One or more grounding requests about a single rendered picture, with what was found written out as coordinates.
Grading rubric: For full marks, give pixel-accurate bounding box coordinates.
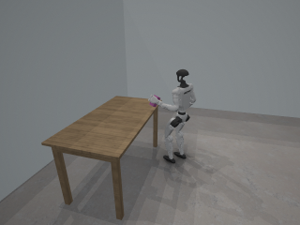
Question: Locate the table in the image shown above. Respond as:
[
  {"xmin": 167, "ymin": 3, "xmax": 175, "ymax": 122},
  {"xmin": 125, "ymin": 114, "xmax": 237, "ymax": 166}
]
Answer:
[{"xmin": 41, "ymin": 96, "xmax": 162, "ymax": 220}]

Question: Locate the sponge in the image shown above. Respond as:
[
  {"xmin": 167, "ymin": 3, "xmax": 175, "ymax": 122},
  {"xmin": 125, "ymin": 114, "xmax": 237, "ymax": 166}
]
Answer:
[{"xmin": 149, "ymin": 95, "xmax": 160, "ymax": 107}]

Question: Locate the left robot hand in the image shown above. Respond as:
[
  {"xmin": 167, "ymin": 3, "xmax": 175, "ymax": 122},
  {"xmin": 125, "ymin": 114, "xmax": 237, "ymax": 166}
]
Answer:
[{"xmin": 148, "ymin": 95, "xmax": 158, "ymax": 104}]

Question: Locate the robot left upper arm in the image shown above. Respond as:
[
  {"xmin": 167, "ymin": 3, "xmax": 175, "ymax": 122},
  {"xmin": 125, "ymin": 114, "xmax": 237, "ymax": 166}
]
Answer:
[{"xmin": 172, "ymin": 87, "xmax": 180, "ymax": 112}]

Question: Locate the left robot forearm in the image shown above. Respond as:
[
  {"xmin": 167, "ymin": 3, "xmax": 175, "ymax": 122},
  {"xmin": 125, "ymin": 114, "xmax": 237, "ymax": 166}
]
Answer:
[{"xmin": 157, "ymin": 100, "xmax": 177, "ymax": 111}]

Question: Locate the robot right thigh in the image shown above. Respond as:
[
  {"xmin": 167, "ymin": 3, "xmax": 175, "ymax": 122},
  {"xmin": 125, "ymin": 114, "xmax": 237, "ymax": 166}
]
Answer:
[{"xmin": 175, "ymin": 115, "xmax": 190, "ymax": 139}]

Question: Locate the robot head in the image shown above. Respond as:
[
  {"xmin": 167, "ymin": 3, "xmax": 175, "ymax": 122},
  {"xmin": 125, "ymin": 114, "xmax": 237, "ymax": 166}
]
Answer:
[{"xmin": 176, "ymin": 69, "xmax": 189, "ymax": 88}]

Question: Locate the robot right upper arm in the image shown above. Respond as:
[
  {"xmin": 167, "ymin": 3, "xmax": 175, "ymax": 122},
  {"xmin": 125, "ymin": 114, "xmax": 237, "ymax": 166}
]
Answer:
[{"xmin": 188, "ymin": 83, "xmax": 196, "ymax": 103}]

